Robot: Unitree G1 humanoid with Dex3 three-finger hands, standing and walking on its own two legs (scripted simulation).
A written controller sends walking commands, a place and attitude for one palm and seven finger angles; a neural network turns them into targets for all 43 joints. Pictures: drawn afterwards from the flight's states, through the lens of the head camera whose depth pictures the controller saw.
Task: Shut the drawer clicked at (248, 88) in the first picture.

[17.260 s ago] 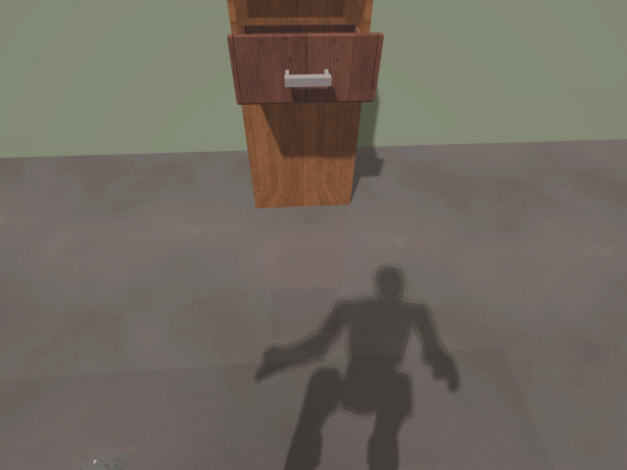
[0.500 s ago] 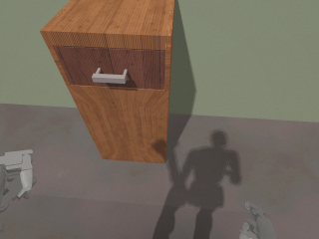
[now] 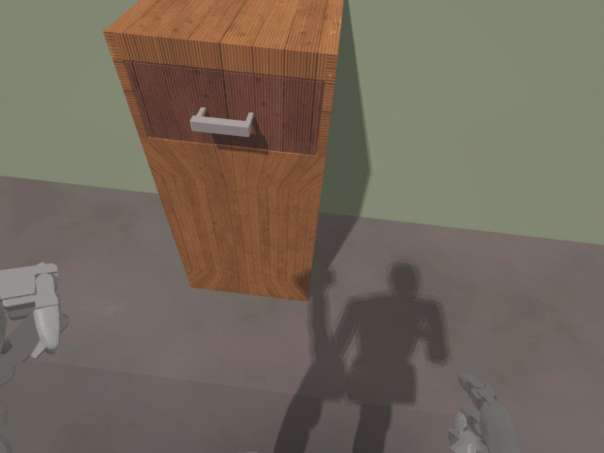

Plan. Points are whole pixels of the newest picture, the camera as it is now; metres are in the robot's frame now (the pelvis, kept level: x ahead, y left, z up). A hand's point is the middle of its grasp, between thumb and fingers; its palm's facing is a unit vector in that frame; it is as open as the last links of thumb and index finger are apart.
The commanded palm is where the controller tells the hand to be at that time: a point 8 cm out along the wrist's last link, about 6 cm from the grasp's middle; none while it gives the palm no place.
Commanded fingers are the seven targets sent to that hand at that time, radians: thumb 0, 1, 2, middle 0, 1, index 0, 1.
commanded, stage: step back with the hand held close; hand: left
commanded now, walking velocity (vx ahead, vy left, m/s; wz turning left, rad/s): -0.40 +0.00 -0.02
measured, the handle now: (223, 120) +0.73 +0.22 +0.03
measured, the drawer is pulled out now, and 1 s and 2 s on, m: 0.00 0.00 0.00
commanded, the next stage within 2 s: stop stepping back and stand still in 0.64 s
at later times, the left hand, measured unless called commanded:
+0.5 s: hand out of the picture +0.11 +0.24 +0.19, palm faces +0.36 -0.81 -0.47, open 3.2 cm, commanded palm +0.05 +0.28 +0.19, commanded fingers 0.00 0.90 0.90 -1.40 -1.60 -1.40 -1.60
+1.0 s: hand out of the picture -0.03 +0.22 +0.20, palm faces +0.30 -0.84 -0.45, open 3.2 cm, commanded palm -0.07 +0.27 +0.19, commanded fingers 0.00 0.90 0.90 -1.40 -1.60 -1.40 -1.60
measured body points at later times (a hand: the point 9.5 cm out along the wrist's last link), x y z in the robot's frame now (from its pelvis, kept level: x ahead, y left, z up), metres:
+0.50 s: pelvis -0.07 +0.00 +0.00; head -0.08 +0.02 +0.45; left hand +0.08 +0.28 +0.21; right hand +0.10 -0.25 -0.06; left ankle -0.04 +0.09 -0.72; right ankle -0.03 -0.13 -0.72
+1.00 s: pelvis -0.22 +0.00 +0.01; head -0.24 +0.02 +0.46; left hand -0.06 +0.27 +0.22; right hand -0.07 -0.24 -0.06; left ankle -0.14 +0.10 -0.68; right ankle -0.28 -0.12 -0.72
